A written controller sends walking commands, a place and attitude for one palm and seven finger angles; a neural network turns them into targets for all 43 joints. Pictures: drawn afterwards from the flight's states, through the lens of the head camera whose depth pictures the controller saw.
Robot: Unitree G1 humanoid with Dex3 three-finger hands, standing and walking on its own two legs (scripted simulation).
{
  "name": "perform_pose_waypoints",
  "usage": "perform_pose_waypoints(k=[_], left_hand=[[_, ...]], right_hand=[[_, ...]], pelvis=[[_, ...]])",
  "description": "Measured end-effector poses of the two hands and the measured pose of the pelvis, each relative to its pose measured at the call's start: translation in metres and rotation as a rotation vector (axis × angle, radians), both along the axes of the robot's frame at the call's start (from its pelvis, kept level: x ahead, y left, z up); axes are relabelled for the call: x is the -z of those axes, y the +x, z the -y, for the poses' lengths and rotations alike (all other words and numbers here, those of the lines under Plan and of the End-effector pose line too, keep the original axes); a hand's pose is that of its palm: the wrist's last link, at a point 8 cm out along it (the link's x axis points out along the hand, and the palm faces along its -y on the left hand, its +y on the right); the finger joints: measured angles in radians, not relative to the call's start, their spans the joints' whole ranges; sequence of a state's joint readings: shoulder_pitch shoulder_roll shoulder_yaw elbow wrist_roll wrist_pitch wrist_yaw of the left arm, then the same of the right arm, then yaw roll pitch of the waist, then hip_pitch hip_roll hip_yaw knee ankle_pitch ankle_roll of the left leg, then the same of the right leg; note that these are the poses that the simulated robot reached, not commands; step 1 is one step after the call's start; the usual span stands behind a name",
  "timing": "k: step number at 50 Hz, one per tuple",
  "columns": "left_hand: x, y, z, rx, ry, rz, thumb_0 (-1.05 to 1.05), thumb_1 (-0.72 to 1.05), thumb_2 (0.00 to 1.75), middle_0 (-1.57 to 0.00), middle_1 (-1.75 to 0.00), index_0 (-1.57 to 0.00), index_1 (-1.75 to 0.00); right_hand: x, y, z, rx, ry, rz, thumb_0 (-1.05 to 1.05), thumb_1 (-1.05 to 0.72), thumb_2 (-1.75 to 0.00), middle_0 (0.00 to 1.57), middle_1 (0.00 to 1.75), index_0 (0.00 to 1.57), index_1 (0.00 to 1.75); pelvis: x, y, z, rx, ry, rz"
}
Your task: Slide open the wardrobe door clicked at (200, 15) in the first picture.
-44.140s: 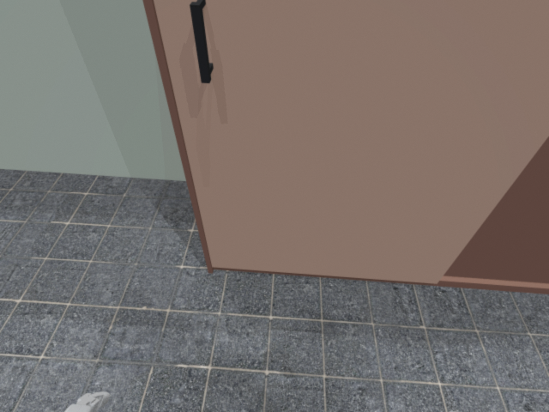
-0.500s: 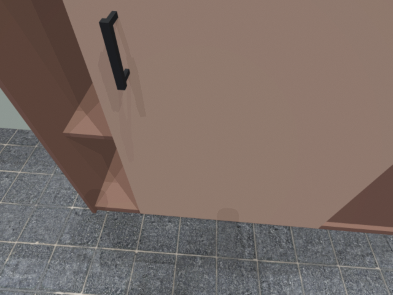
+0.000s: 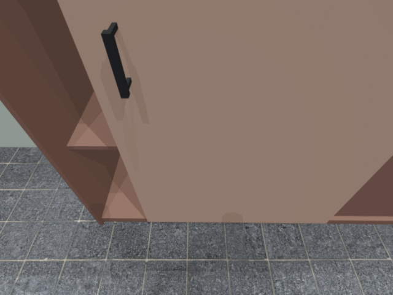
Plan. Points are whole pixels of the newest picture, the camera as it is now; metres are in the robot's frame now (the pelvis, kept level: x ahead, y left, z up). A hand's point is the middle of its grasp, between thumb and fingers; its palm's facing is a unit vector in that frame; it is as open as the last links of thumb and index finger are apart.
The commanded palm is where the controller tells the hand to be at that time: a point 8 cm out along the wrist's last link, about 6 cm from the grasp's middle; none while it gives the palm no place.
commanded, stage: come to a stop and stand still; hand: left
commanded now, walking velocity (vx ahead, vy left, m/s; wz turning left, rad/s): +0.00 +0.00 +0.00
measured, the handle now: (119, 62) +0.53 +0.20 +0.20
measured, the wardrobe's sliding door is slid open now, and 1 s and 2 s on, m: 0.25 0.25 0.25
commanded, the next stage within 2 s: look again from close up in 0.04 s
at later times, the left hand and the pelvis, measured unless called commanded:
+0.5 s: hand out of the picture +0.01 +0.13 -0.17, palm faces +0.00 -0.98 -0.22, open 7.4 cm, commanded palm none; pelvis +0.00 -0.05 +0.00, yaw +1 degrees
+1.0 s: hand out of the picture +0.03 +0.13 -0.16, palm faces +0.03 -0.97 -0.25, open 7.4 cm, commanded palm none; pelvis +0.01 -0.07 +0.01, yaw +1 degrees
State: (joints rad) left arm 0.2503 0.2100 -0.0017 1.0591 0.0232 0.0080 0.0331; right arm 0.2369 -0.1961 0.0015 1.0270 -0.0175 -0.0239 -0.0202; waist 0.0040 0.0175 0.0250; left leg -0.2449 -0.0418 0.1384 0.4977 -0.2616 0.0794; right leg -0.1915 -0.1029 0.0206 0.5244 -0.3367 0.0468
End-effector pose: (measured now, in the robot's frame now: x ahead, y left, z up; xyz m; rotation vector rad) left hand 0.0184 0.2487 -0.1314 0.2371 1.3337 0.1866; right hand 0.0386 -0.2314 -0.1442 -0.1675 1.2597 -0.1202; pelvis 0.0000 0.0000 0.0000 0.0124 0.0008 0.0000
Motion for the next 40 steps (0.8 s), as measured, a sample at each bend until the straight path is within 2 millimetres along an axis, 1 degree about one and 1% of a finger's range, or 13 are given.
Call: perform_pose_waypoints(k=[5,12,17,22,29,40], left_hand=[[0.0,-0.002,0.012,0.002,-0.013,-0.008,0.0,0.91,0.89,-0.2,-0.3,-0.2,-0.3],[0.002,-0.01,0.035,-0.005,-0.038,-0.028,0.0,0.9,0.89,-0.2,-0.3,-0.2,-0.3],[0.004,-0.015,0.051,-0.008,-0.053,-0.039,0.0,0.9,0.89,-0.2,-0.3,-0.2,-0.3],[0.004,-0.017,0.063,-0.011,-0.06,-0.043,0.0,0.9,0.89,-0.2,-0.3,-0.2,-0.3],[0.004,-0.013,0.072,-0.019,-0.056,-0.029,0.0,0.9,0.89,-0.2,-0.3,-0.2,-0.3],[0.0,-0.003,0.074,-0.024,-0.033,-0.006,0.0,0.9,0.89,-0.2,-0.3,-0.2,-0.3]], right_hand=[[-0.001,-0.008,0.01,0.003,-0.001,-0.026,0.0,-0.91,-0.9,0.2,0.3,0.2,0.3],[-0.003,-0.017,0.028,0.01,-0.01,-0.057,0.0,-0.91,-0.9,0.2,0.3,0.2,0.3],[-0.003,-0.018,0.04,0.014,-0.013,-0.069,0.0,-0.9,-0.9,0.2,0.3,0.2,0.3],[-0.004,-0.016,0.05,0.014,-0.014,-0.072,0.0,-0.9,-0.9,0.2,0.3,0.2,0.3],[-0.005,-0.009,0.062,0.006,-0.017,-0.067,0.0,-0.9,-0.9,0.2,0.3,0.2,0.3],[-0.005,0.005,0.076,-0.009,-0.023,-0.05,0.0,-0.9,-0.9,0.2,0.3,0.2,0.3]], pelvis=[[-0.002,-0.001,0.009,-0.002,0.003,-0.002],[-0.003,-0.002,0.024,-0.007,0.005,0.002],[-0.004,-0.001,0.035,-0.009,0.004,0.003],[-0.004,0.0,0.046,-0.01,0.004,0.004],[-0.005,0.003,0.058,-0.016,0.003,0.006],[-0.005,0.008,0.069,-0.02,0.003,0.008]])
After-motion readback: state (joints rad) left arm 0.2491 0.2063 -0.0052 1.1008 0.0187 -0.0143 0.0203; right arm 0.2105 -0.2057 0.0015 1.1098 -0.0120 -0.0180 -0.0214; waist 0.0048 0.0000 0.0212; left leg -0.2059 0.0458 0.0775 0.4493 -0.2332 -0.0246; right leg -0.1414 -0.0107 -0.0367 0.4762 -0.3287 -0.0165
